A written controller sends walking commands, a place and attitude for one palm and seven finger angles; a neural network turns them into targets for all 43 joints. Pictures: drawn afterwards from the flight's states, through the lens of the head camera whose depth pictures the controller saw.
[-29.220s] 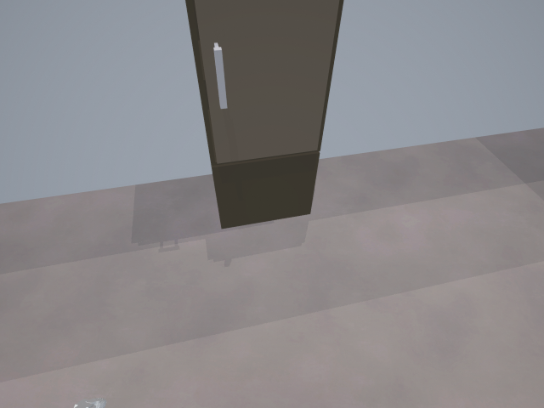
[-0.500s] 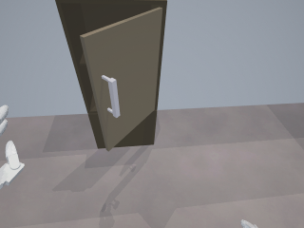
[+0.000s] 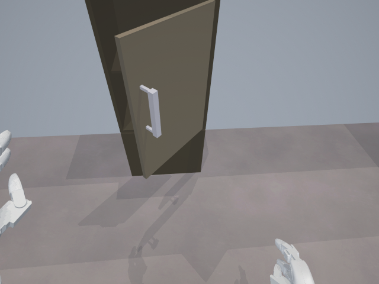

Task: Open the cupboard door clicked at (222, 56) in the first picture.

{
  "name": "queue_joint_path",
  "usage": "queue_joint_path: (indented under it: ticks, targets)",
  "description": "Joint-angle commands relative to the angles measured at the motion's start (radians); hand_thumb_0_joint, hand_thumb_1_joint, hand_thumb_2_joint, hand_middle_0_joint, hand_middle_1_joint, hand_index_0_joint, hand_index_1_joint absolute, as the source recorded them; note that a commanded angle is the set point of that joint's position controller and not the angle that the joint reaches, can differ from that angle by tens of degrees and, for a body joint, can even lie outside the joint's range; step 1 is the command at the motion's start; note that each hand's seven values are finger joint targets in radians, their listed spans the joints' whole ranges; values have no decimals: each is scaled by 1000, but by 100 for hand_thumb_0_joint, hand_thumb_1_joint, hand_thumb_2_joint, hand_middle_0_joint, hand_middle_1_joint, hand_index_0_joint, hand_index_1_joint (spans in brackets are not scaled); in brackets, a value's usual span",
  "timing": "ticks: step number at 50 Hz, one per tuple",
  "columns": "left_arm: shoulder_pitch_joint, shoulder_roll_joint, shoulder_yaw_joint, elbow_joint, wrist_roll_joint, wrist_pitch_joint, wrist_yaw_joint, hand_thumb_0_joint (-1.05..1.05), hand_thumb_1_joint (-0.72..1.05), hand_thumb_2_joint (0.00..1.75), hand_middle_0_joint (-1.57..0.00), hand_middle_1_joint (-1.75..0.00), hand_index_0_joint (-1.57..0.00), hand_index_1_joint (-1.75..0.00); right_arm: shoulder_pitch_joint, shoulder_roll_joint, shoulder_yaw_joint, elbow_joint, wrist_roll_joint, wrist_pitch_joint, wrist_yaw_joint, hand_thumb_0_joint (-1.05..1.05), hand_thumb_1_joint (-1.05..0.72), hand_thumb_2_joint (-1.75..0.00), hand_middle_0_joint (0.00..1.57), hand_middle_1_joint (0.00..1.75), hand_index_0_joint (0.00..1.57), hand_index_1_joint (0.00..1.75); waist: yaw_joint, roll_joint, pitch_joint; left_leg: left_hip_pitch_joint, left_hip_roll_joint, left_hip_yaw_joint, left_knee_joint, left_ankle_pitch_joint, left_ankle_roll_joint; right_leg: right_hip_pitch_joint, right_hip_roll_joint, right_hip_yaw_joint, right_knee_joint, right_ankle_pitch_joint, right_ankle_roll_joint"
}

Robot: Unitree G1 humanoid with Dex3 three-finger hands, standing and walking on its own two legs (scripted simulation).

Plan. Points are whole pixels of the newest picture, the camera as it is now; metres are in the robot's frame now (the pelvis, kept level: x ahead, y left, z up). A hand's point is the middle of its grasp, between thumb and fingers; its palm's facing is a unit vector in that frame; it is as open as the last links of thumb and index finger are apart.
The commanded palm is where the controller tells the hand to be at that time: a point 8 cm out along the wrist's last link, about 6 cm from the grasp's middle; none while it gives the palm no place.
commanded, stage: stop stepping back and stand still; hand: left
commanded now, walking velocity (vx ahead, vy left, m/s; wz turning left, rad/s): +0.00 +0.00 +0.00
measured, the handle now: (150, 112) +0.60 +0.17 +0.00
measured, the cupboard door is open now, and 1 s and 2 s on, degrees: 46 46 46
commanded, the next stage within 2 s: let the arm hang, fingers relaxed in 0.08 s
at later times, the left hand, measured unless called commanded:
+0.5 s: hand out of the picture +0.02 +0.18 -0.17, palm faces -0.05 -0.98 -0.18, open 7.3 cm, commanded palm none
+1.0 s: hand out of the picture +0.02 +0.22 -0.16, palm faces +0.03 -0.95 -0.32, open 7.4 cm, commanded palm none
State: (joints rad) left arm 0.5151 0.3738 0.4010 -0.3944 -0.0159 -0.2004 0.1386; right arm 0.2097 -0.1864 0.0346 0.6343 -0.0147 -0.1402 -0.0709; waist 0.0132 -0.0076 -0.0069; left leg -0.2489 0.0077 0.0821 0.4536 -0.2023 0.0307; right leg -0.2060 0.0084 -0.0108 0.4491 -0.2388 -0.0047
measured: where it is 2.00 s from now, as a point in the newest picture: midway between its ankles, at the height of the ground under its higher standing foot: outside the picture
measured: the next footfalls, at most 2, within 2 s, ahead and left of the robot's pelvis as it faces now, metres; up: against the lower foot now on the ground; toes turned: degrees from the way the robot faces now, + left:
none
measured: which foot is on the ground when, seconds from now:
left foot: down 0.00-1.00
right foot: down 0.00-1.00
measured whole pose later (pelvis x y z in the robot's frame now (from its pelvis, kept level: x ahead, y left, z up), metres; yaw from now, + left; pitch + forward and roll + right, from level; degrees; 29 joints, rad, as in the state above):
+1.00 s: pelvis -0.01 -0.01 +0.00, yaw +2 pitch -2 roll +0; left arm 0.20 0.26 0.02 1.14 0.02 0.00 0.02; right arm 0.21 -0.22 -0.01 1.14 -0.02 0.01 -0.01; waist -0.01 0.04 0.04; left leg -0.21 0.00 0.05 0.39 -0.15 0.02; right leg -0.17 0.01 -0.04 0.40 -0.21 -0.02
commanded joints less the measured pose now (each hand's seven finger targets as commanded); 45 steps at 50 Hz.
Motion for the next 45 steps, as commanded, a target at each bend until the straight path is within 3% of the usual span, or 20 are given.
queue_joint_path:
  ticks: [1,8,9,10,11,13,14,16,18,20,22,28,34,45]
  targets:
    - [-46,175,102,-210,-8,-59,21,0,90,90,-20,-30,-20,-30,-76,-138,-58,-155,4,-53,-14,0,-90,-90,20,30,20,30,-16,66,-63,27,84,-108,-122,24,-8,16,-36,69,-82,127,1]
    - [-15,191,122,-243,-14,-56,25,0,90,90,-20,-30,-20,-30,-80,-140,-62,-166,5,-41,-13,0,-90,-90,20,30,20,30,-16,84,-93,44,74,-103,-114,75,-18,33,-35,59,-91,161,-1]
    - [-86,-20,-334,538,28,54,-95,0,90,90,-20,-30,-20,-30,-134,-251,-103,90,34,-103,70,0,-90,-90,20,30,20,30,-74,112,-2,6,115,-147,28,306,-6,-157,-70,-11,54,183,-9]
    - [-102,7,-278,570,46,158,-125,0,90,90,-20,-30,-20,-30,-62,-288,-117,103,21,-5,79,0,-90,-90,20,30,20,30,-46,115,-60,1,144,-155,-15,368,-1,-119,-89,40,44,130,-16]
    - [-113,6,-277,603,50,179,-130,0,90,90,-20,-30,-20,-30,-54,-270,-112,97,15,30,77,0,-90,-90,20,30,20,30,-36,77,-91,-34,164,-187,-19,332,29,-92,-63,16,95,52,-20]
    - [-148,26,-287,705,52,184,-135,0,90,90,-20,-30,-20,-30,-86,-275,-94,91,3,60,73,0,-90,-90,20,30,20,30,-17,2,-94,-80,172,-231,-46,245,62,-50,-49,28,123,-13,-27]
    - [-171,48,-293,768,56,181,-135,0,90,90,-20,-30,-20,-30,-89,-277,-92,102,-3,69,74,0,-90,-90,20,30,20,30,-11,-64,-108,-67,158,-229,-45,219,56,-26,-55,39,98,7,-36]
    - [-229,80,-306,900,57,181,-136,0,90,90,-20,-30,-20,-30,-105,-285,-91,142,-7,88,77,0,-90,-90,20,30,20,30,-9,-121,-87,-54,113,-192,-29,127,36,-22,-96,81,17,49,-50]
    - [-292,93,-328,1027,51,184,-133,0,90,90,-20,-30,-20,-30,-106,-275,-84,190,-9,107,77,0,-90,-90,20,30,20,30,-23,-77,-46,-14,82,-167,-34,52,20,-60,-123,124,-50,14,-63]
    - [-319,90,-346,1134,46,185,-129,0,90,90,-20,-30,-20,-30,-95,-257,-74,233,-11,119,75,0,-90,-90,20,30,20,30,-28,20,-30,12,77,-160,-58,30,12,-61,-123,135,-78,-7,-66]
    - [-314,79,-359,1230,39,183,-127,0,90,90,-20,-30,-20,-30,-79,-241,-67,279,-9,124,70,0,-90,-90,20,30,20,30,-27,72,-29,31,84,-159,-89,2,6,-43,-116,128,-96,-24,-63]
    - [-267,38,-364,1424,29,180,-125,0,90,90,-20,-30,-20,-30,-8,-206,-65,391,-4,134,55,0,-90,-90,20,30,20,30,-26,118,4,52,85,-152,-119,-66,1,-38,-118,125,-165,-75,-70]
    - [-236,11,-366,1497,28,187,-120,0,90,90,-20,-30,-20,-30,54,-195,-71,439,-4,145,46,0,-90,-90,20,30,20,30,-24,48,62,41,98,-160,-136,-106,8,-66,-110,102,-181,-128,-68]
    - [-281,33,-360,1503,30,185,-114,0,90,90,-20,-30,-20,-30,52,-192,-78,465,-6,139,50,0,-90,-90,20,30,20,30,-22,-18,78,40,101,-164,-153,-64,14,-46,-111,96,-170,-95,-62]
